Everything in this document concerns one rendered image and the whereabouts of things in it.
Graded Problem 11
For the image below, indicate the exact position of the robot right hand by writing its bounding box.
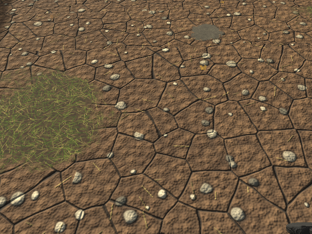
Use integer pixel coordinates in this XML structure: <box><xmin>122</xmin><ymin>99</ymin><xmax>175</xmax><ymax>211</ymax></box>
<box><xmin>286</xmin><ymin>222</ymin><xmax>312</xmax><ymax>234</ymax></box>

